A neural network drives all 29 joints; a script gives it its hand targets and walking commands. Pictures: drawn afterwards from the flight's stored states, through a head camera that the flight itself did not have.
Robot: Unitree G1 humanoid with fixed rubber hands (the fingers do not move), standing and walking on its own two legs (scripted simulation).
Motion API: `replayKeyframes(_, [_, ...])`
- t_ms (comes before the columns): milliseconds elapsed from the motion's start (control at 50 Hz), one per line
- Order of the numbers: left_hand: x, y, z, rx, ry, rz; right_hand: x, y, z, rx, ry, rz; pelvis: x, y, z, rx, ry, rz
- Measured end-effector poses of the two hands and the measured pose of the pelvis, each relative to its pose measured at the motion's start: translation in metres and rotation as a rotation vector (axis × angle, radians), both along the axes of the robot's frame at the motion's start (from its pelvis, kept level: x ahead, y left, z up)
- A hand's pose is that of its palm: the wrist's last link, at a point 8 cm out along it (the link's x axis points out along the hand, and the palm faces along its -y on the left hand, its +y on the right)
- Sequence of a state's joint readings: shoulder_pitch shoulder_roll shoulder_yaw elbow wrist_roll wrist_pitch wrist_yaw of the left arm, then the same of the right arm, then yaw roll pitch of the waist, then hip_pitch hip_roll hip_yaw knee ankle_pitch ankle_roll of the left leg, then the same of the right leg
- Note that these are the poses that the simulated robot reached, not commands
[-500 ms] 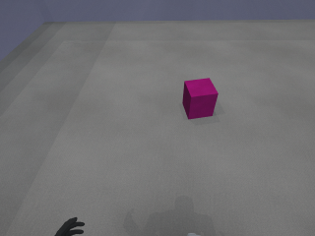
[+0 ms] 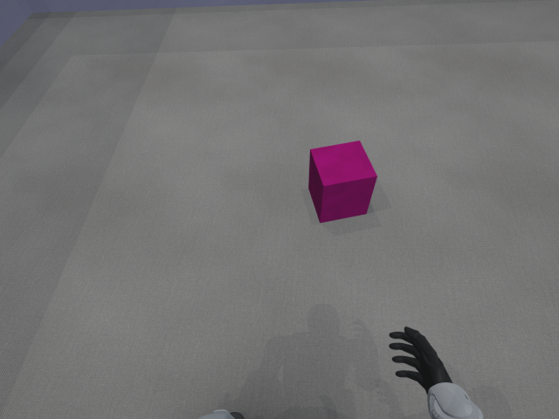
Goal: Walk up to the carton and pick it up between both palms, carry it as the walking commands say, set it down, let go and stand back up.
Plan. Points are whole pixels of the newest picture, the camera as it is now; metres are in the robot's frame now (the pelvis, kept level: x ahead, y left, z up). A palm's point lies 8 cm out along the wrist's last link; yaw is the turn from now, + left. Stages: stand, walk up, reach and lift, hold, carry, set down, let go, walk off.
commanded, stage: walk up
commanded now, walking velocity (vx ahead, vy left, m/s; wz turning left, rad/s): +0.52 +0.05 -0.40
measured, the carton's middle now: (339, 182) +1.04 -0.21 -0.64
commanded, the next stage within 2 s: none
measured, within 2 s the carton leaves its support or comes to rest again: neither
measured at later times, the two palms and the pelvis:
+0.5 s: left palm (183, 300) +0.32 +0.18 -0.09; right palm (477, 294) +0.34 -0.34 -0.12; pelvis +0.28 -0.07 +0.01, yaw -8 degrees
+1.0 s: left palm (239, 158) +0.65 +0.11 -0.09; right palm (459, 220) +0.52 -0.37 -0.15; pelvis +0.51 -0.12 +0.00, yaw -12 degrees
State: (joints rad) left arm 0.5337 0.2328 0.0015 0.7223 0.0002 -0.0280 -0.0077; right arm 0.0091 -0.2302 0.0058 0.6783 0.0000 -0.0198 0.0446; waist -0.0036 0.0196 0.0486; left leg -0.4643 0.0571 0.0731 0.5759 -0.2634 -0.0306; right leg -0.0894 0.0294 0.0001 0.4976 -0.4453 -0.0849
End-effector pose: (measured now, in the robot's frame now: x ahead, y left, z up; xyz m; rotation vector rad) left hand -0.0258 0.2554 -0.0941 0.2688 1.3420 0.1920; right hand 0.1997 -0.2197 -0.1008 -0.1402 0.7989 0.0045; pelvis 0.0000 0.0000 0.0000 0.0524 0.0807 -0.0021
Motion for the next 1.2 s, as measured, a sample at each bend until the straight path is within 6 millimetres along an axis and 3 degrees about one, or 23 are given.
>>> replayKeyframes(40, [0.033,0.004,-0.014,-0.004,-0.014,-0.029,0.01,-0.002,-0.009,-0.009,-0.006,-0.043,0.022,0.002,-0.01,-0.013,-0.012,-0.027])
replayKeyframes(80, [0.078,0.0,-0.021,-0.009,-0.055,-0.056,0.003,-0.008,-0.016,-0.01,0.045,-0.086,0.042,-0.002,-0.012,0.006,-0.024,-0.049])
replayKeyframes(200, [0.242,-0.036,-0.015,-0.035,-0.288,-0.166,-0.034,-0.043,-0.044,-0.003,0.263,-0.207,0.107,-0.027,-0.015,0.01,-0.068,-0.087])
replayKeyframes(240, [0.287,-0.053,-0.015,-0.027,-0.342,-0.211,-0.034,-0.059,-0.058,0.013,0.315,-0.242,0.132,-0.04,-0.023,0.019,-0.078,-0.114])
replayKeyframes(280, [0.316,-0.066,-0.015,-0.021,-0.363,-0.231,-0.026,-0.076,-0.069,0.017,0.358,-0.27,0.155,-0.05,-0.028,0.011,-0.081,-0.13])
replayKeyframes(340, [0.335,-0.076,-0.006,-0.017,-0.325,-0.221,0.003,-0.093,-0.058,0.006,0.381,-0.281,0.188,-0.061,-0.017,0.019,-0.067,-0.133])
replayKeyframes(420, [0.344,-0.078,0.003,-0.005,-0.216,-0.19,0.063,-0.109,-0.037,-0.013,0.358,-0.267,0.231,-0.07,0.001,0.021,-0.027,-0.135])
replayKeyframes(540, [0.348,-0.076,-0.001,-0.011,-0.049,-0.135,0.191,-0.118,-0.016,-0.037,0.229,-0.212,0.301,-0.074,0.006,0.015,-0.018,-0.14])
replayKeyframes(620, [0.377,-0.07,-0.017,-0.023,0.02,-0.118,0.272,-0.114,-0.015,-0.052,0.127,-0.186,0.351,-0.069,-0.006,-0.011,-0.024,-0.145])
replayKeyframes(660, [0.408,-0.066,-0.03,-0.027,0.009,-0.135,0.293,-0.113,-0.021,-0.06,0.101,-0.218,0.376,-0.066,-0.017,-0.034,-0.04,-0.161])
replayKeyframes(700, [0.45,-0.072,-0.036,-0.036,-0.028,-0.16,0.299,-0.109,-0.023,-0.051,0.121,-0.245,0.396,-0.07,-0.018,-0.021,-0.052,-0.179])
replayKeyframes(820, [0.6,-0.111,-0.022,-0.059,-0.282,-0.245,0.287,-0.112,-0.037,-0.014,0.257,-0.299,0.447,-0.089,-0.013,-0.008,-0.092,-0.194])
replayKeyframes(860, [0.638,-0.127,-0.016,-0.052,-0.342,-0.276,0.286,-0.119,-0.046,0.005,0.3,-0.323,0.462,-0.099,-0.015,0.005,-0.1,-0.207])
replayKeyframes(900, [0.664,-0.14,-0.012,-0.043,-0.374,-0.29,0.289,-0.128,-0.057,0.022,0.339,-0.344,0.477,-0.108,-0.019,0.009,-0.101,-0.21])
replayKeyframes(960, [0.678,-0.149,-0.002,-0.034,-0.351,-0.279,0.303,-0.139,-0.055,0.031,0.394,-0.357,0.499,-0.116,-0.01,0.013,-0.086,-0.209])
replayKeyframes(1060, [0.671,-0.142,0.01,0.005,-0.223,-0.238,0.343,-0.154,-0.04,0.023,0.412,-0.349,0.535,-0.122,0.008,0.03,-0.036,-0.202])
replayKeyframes(1200, [0.65,-0.127,0.001,0.008,-0.031,-0.173,0.436,-0.159,-0.024,-0.009,0.322,-0.309,0.586,-0.12,0.01,0.015,-0.018,-0.206])
